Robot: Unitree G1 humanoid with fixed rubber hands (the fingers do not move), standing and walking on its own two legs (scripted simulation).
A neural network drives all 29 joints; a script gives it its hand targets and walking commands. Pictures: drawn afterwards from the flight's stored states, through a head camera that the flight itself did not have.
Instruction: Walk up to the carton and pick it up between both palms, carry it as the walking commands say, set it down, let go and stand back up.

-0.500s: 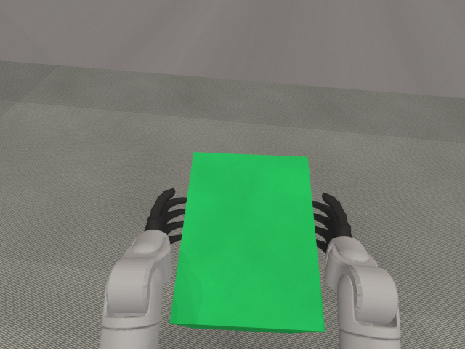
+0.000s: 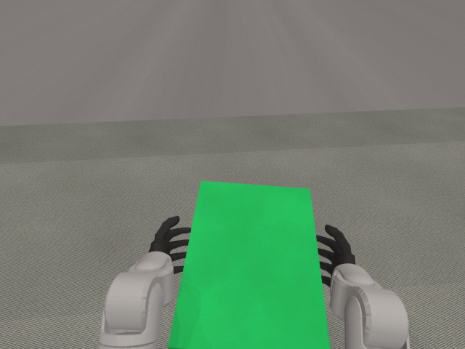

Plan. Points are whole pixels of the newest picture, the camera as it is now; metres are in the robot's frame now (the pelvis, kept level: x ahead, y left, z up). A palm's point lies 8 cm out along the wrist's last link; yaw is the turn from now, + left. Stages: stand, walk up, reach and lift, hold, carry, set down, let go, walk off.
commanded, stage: carry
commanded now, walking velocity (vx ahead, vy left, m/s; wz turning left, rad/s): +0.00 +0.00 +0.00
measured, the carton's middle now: (247, 282) +0.26 -0.01 +0.03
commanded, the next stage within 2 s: none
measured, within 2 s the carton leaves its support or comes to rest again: neither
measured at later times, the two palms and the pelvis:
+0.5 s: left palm (133, 291) +0.20 +0.16 +0.10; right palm (327, 288) +0.21 -0.12 +0.10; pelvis -0.04 +0.01 +0.00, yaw +1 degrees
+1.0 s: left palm (134, 279) +0.22 +0.16 +0.10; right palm (322, 280) +0.22 -0.12 +0.10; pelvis -0.03 +0.02 +0.00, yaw +1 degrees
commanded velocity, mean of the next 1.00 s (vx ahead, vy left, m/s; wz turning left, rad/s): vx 0.00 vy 0.00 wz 0.00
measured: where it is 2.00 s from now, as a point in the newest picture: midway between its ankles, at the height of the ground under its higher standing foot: outside the picture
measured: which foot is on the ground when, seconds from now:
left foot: down 0.00-1.00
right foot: down 0.00-1.00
